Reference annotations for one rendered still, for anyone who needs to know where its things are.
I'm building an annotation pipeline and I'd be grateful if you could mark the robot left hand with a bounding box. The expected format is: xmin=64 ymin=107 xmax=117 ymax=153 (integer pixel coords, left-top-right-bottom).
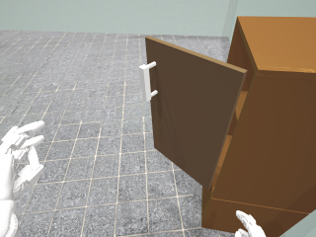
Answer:
xmin=0 ymin=120 xmax=45 ymax=200

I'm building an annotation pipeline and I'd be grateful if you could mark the cupboard door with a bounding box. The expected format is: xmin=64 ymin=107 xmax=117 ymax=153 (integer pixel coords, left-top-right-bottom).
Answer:
xmin=145 ymin=36 xmax=248 ymax=190

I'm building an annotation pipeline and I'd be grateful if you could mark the robot right hand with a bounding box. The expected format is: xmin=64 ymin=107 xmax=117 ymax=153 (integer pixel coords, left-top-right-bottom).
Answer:
xmin=235 ymin=210 xmax=266 ymax=237

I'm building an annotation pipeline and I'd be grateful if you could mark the robot left forearm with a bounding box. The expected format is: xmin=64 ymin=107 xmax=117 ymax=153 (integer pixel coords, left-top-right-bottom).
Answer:
xmin=0 ymin=199 xmax=20 ymax=237

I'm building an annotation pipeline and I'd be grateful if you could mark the handle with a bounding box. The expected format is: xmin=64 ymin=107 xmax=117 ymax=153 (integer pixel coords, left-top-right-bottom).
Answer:
xmin=138 ymin=61 xmax=158 ymax=102

